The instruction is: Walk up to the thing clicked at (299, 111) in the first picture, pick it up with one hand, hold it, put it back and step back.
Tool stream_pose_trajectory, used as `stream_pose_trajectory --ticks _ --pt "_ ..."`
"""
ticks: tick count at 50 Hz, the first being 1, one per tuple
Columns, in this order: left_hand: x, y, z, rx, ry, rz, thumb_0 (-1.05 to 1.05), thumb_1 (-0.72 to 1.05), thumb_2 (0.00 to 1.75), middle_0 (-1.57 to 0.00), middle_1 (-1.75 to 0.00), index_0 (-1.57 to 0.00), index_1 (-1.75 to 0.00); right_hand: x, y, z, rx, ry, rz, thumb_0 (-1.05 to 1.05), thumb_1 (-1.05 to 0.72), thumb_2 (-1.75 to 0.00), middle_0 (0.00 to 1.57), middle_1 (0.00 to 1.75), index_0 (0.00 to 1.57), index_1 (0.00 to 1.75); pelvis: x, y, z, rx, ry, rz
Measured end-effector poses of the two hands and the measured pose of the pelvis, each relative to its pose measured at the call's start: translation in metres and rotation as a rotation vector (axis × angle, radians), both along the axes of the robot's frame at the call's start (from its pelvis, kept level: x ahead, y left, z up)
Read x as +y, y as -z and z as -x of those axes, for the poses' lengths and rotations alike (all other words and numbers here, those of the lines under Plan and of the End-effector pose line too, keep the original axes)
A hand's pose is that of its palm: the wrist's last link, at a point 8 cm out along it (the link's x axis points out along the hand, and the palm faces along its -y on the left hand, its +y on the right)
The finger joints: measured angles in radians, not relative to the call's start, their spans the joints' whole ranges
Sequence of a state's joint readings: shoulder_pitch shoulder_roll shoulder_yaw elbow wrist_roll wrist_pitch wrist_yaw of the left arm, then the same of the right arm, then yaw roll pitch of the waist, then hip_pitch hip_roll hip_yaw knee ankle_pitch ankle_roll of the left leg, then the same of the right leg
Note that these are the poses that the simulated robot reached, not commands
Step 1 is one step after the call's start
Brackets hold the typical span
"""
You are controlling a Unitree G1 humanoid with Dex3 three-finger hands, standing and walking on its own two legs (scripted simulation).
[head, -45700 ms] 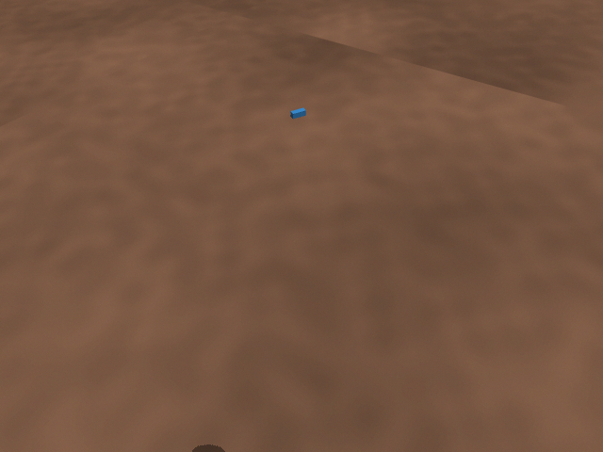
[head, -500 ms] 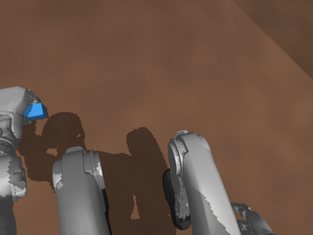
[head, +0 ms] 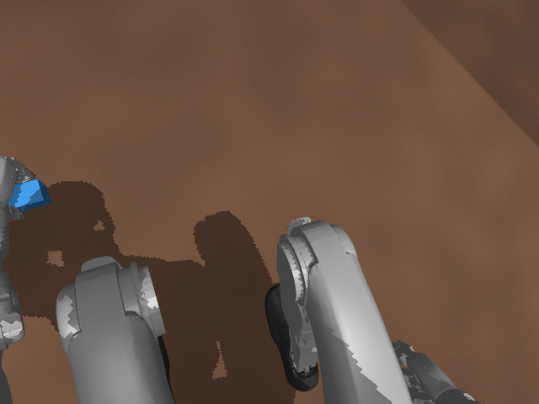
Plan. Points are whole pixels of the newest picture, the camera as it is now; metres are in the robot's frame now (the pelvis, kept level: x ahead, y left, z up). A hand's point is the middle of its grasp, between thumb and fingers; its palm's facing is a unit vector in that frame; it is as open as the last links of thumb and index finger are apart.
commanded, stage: rest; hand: left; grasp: from above
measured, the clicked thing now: (14, 199) +0.42 +0.34 -0.25
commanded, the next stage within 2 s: open in 0.82 s
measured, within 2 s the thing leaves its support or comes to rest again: rests again in 0.38 s
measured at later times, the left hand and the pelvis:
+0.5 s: hand (10, 209) +0.40 +0.34 -0.24, palm faces -0.45 -0.16 -0.88, open 6.4 cm; pelvis +0.00 +0.00 -0.01, yaw -2 degrees
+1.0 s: hand (12, 207) +0.41 +0.34 -0.25, palm faces -0.44 -0.17 -0.88, open 6.4 cm; pelvis +0.00 +0.01 -0.01, yaw -3 degrees
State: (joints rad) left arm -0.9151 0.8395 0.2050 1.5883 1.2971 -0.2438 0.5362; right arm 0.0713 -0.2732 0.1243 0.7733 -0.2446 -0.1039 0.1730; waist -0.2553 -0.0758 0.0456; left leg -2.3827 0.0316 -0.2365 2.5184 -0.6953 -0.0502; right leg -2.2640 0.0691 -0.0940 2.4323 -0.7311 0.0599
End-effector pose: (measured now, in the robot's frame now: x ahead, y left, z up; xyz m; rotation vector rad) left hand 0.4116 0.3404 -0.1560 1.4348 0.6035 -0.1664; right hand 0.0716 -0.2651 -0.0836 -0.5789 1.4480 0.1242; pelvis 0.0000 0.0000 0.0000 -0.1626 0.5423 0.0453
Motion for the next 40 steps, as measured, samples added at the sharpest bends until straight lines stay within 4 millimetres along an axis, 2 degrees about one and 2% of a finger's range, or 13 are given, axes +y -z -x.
stream_pose_trajectory --ticks 19,40 --pt "0.001 0.024 0.002 -0.001 -0.004 0.019 -0.02 0.51 0.00 -1.09 -0.03 -1.12 0.00 -0.002 -0.007 0.012 0.034 -0.060 0.014 0.00 -0.90 -0.89 0.20 0.30 0.20 0.30 0.003 0.009 0.001 -0.045 0.019 0.024" --pt "-0.002 0.033 0.001 -0.019 -0.007 0.004 -0.02 0.50 0.01 -1.09 -0.03 -1.12 -0.01 0.011 -0.009 -0.001 -0.006 -0.135 -0.028 0.00 -0.90 -0.89 0.20 0.30 0.20 0.30 0.006 0.010 0.001 -0.063 0.029 0.045"
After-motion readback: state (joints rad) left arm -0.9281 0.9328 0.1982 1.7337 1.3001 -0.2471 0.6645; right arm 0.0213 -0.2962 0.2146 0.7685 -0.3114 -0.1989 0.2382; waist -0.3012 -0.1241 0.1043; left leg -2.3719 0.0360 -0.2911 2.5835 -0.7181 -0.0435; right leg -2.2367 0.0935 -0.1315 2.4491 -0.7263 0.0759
